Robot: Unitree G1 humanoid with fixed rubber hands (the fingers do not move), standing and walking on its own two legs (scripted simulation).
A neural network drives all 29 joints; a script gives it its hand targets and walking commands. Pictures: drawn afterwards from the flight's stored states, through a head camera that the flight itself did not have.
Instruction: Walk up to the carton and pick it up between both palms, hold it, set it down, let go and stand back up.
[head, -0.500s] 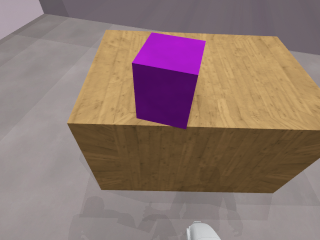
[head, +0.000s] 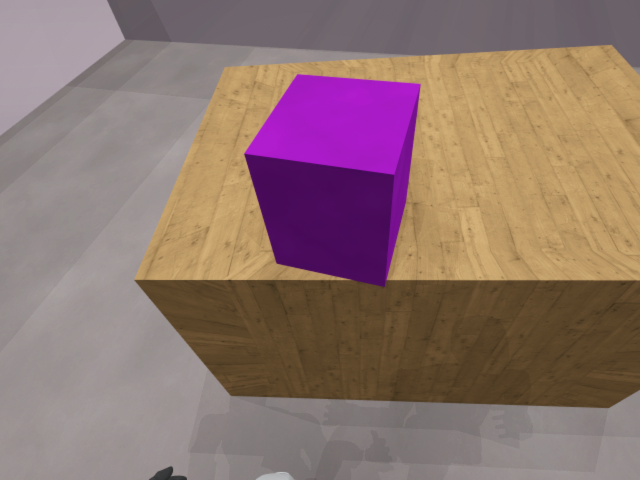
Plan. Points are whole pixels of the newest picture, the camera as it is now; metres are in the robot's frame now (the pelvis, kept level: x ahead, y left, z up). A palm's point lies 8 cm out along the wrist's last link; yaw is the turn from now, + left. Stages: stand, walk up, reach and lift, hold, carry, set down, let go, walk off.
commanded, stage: walk up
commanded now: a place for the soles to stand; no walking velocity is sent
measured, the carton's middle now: (341, 182) +0.56 +0.00 +0.03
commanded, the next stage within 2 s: none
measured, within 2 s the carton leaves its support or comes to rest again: neither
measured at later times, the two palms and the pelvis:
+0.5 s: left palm out of the picture +0.08 +0.29 -0.10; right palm out of the picture +0.14 -0.21 -0.09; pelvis +0.02 +0.03 +0.00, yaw +0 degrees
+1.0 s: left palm out of the picture +0.11 +0.27 -0.10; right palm out of the picture +0.09 -0.24 -0.10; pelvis +0.03 +0.02 +0.00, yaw -1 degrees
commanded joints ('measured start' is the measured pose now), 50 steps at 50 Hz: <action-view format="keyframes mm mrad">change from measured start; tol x16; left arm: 1 -30 198 53 -84 -12 9 -1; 44 -4 158 31 9 -20 -26 -9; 50 211 272 100 44 16 -37 -5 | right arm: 1 81 -46 -23 -62 9 -28 -17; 7 -119 -124 -30 -97 15 -46 -4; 50 13 -93 -36 -51 -27 -54 33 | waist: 1 -36 -182 -137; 9 11 120 -2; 45 -13 -31 -153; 50 44 -193 63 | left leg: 1 195 -44 65 -295 157 27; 5 62 252 -347 -526 50 183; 9 -41 96 -130 -512 36 74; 43 132 59 -57 -428 219 73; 47 -95 14 -78 -335 -423 84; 50 -236 -20 63 -74 -79 53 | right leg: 1 -15 -167 194 -124 63 -131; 4 -118 -59 121 29 -155 -3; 6 121 -26 68 61 -176 26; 21 104 -70 131 -120 105 13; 43 101 -74 149 -128 103 -5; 44 96 -74 154 -136 88 -6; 46 74 -96 236 -166 -602 -60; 50 188 -316 541 -360 -630 -180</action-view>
